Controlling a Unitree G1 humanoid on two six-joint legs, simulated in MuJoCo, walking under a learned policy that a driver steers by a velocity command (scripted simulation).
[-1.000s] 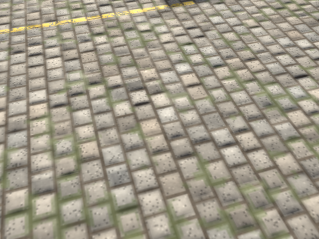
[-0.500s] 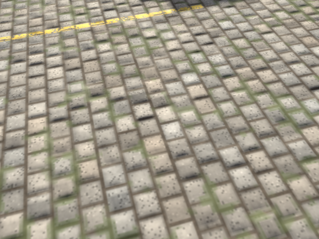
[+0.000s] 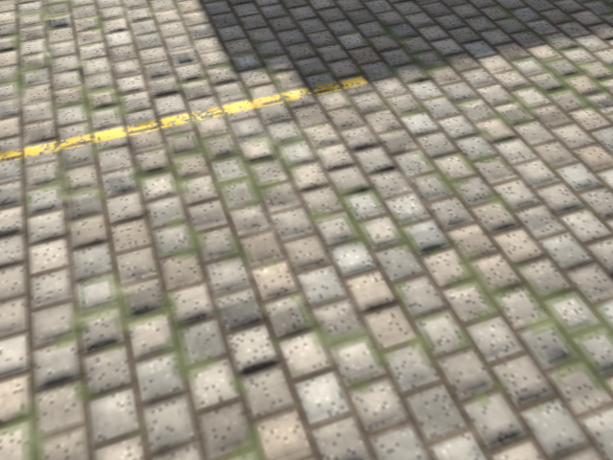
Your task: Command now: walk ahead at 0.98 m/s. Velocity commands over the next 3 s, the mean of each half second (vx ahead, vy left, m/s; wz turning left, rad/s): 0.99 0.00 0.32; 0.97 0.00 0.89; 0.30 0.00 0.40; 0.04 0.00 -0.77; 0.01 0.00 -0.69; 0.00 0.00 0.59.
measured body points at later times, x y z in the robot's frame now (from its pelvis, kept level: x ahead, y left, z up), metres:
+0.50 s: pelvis +0.47 -0.02 +0.00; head +0.49 -0.02 +0.45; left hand +0.38 +0.24 -0.13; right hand +0.67 -0.25 -0.11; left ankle +0.55 +0.13 -0.64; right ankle +0.40 -0.11 -0.74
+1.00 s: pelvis +0.92 +0.13 +0.00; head +0.95 +0.15 +0.45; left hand +1.02 +0.45 -0.05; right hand +1.05 -0.13 -0.13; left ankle +0.81 +0.10 -0.74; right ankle +1.21 +0.08 -0.67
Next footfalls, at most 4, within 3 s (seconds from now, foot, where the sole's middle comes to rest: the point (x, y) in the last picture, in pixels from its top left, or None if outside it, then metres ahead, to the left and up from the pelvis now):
0.24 right None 0.44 -0.11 -0.77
0.70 left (265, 335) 0.85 0.11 -0.77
1.12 right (235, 213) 1.28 0.21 -0.77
1.48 left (176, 255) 1.12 0.37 -0.77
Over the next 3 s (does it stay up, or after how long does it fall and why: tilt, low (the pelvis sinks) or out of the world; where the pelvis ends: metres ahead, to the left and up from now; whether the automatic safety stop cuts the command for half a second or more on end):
stays up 1.14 0.21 0.01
